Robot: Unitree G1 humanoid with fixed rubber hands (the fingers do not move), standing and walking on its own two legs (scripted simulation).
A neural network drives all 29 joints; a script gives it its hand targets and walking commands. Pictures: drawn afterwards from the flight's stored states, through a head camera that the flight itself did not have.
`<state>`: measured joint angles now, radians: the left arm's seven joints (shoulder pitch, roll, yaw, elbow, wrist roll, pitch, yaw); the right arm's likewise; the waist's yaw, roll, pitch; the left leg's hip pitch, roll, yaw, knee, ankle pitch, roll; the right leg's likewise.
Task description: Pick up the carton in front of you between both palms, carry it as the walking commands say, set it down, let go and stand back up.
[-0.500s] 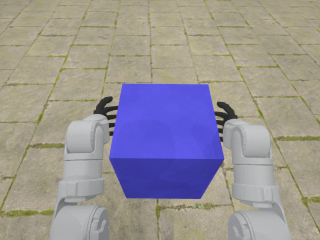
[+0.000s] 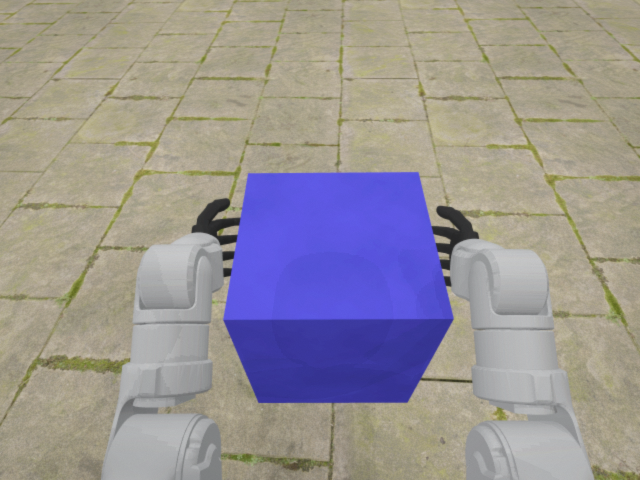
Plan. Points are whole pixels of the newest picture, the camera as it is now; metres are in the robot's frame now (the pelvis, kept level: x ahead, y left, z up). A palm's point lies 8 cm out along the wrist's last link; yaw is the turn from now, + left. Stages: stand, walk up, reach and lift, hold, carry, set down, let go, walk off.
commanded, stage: carry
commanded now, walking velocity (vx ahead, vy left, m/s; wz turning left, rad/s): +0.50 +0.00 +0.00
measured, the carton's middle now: (333, 295) +0.36 +0.01 +0.04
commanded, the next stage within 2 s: none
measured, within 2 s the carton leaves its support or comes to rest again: neither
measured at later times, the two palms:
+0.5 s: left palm (260, 121) +0.69 +0.14 +0.10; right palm (433, 135) +0.65 -0.15 +0.09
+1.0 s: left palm (292, 56) +0.91 +0.11 +0.11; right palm (435, 57) +0.92 -0.19 +0.11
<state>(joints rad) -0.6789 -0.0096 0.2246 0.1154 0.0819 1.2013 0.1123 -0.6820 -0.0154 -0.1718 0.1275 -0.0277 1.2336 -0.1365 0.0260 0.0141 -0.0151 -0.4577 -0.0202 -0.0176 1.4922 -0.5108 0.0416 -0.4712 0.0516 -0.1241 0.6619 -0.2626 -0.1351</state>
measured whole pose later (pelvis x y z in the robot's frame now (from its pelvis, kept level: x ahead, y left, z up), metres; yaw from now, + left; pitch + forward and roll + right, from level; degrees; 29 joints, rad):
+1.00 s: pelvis +0.65 -0.06 +0.03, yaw +1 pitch +4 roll +0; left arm -0.15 -0.13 0.11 -0.27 0.11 1.20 0.10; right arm -0.15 0.13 -0.10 -0.28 -0.12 1.23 -0.09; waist 0.03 0.01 -0.12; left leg -0.56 0.10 0.09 0.91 -0.25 0.00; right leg -0.20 -0.02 -0.23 0.33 -0.20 -0.06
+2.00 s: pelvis +1.23 -0.05 +0.02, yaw +0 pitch +3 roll -1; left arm -0.16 -0.13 0.11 -0.36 0.10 1.16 0.08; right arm -0.16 0.13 -0.09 -0.39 -0.12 1.21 -0.09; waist 0.01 0.05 -0.02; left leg -0.33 0.08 0.13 0.44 -0.15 -0.02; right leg -0.28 -0.03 -0.24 0.42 -0.19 -0.05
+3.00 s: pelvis +1.27 -0.03 +0.02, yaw -1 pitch +2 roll +0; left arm -0.21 -0.14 0.17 0.20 0.26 0.74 0.02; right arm -0.19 0.14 -0.15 0.19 -0.25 0.77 -0.02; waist 0.00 0.00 -0.12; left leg -0.26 0.05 0.18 0.50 -0.27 0.02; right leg -0.24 -0.07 -0.20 0.49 -0.28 0.00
